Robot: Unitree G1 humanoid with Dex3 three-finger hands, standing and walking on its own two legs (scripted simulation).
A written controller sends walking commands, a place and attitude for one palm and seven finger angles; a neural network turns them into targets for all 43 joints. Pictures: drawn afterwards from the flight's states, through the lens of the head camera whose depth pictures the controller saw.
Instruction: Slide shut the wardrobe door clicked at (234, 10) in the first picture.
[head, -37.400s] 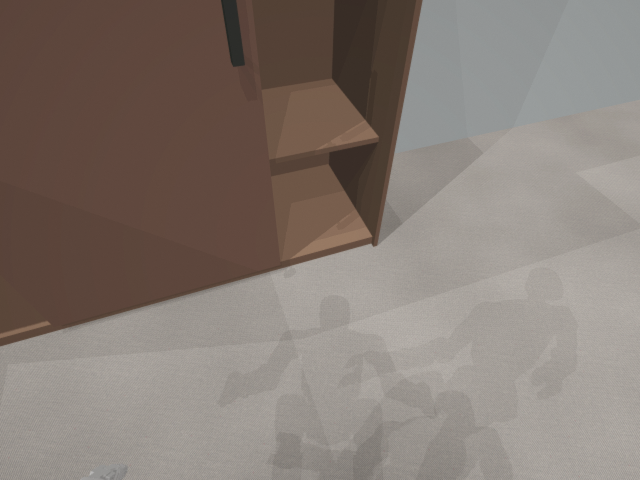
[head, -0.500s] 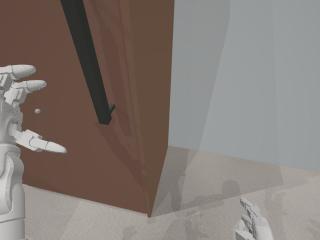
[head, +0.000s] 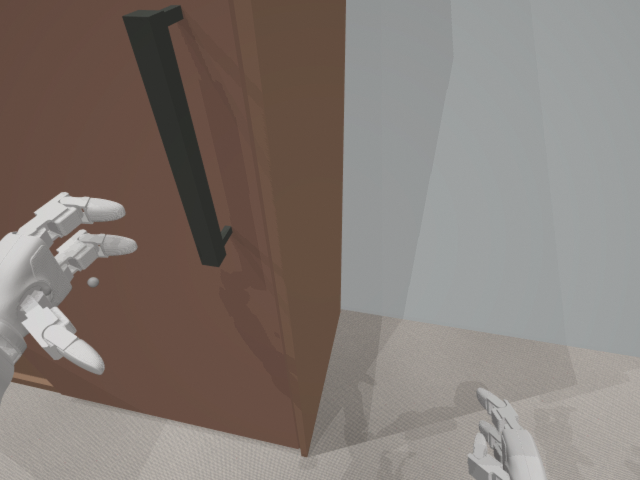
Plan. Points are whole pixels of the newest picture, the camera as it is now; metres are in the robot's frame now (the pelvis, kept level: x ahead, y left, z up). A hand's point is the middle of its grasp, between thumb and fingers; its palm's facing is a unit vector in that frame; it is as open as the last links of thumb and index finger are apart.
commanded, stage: draw the hand back to the body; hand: left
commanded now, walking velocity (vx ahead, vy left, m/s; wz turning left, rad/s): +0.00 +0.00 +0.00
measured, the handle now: (196, 154) +0.39 +0.21 +0.25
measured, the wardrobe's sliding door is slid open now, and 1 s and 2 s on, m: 0.00 0.00 0.00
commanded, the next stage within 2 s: step back with the hand held close in 1.32 s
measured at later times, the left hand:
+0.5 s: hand (68, 318) +0.19 +0.27 +0.19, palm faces +0.48 -0.83 -0.28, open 13.1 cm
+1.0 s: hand (89, 331) +0.19 +0.26 +0.16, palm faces +0.42 -0.83 -0.36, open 8.3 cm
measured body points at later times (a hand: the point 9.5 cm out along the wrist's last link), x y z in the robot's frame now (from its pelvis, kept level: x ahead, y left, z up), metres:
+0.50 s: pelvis -0.01 +0.00 +0.01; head -0.04 -0.01 +0.45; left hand +0.16 +0.31 +0.20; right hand +0.18 -0.21 -0.06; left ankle +0.00 +0.11 -0.73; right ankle +0.02 -0.11 -0.73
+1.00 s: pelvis +0.00 +0.01 +0.01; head -0.02 +0.00 +0.46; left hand +0.17 +0.30 +0.18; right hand +0.19 -0.22 -0.06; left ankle +0.00 +0.11 -0.73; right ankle +0.02 -0.11 -0.73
